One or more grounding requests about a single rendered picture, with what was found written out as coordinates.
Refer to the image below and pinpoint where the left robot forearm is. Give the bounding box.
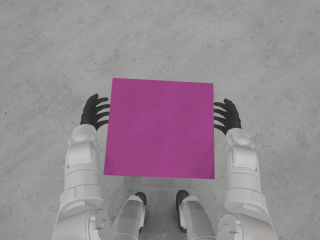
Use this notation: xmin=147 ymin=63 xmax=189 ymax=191
xmin=51 ymin=124 xmax=104 ymax=240

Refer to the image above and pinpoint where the left robot upper arm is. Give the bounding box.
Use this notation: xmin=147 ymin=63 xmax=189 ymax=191
xmin=52 ymin=208 xmax=114 ymax=240

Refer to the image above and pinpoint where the robot right hand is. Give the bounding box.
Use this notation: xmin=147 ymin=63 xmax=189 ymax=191
xmin=213 ymin=98 xmax=242 ymax=136

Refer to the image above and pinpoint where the left robot foot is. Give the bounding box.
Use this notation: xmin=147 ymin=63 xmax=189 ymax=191
xmin=135 ymin=192 xmax=147 ymax=234

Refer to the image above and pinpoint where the right robot forearm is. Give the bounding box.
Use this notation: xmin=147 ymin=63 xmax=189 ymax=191
xmin=223 ymin=128 xmax=275 ymax=231

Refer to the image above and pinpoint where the robot left hand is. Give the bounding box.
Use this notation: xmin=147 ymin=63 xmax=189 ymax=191
xmin=80 ymin=93 xmax=110 ymax=132

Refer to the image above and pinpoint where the right robot upper arm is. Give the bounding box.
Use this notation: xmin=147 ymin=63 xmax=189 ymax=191
xmin=216 ymin=211 xmax=278 ymax=240

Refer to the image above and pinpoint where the right robot shin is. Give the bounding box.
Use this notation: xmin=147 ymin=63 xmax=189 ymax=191
xmin=182 ymin=196 xmax=201 ymax=204

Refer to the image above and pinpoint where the carton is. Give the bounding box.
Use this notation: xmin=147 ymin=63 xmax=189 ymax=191
xmin=103 ymin=78 xmax=215 ymax=179

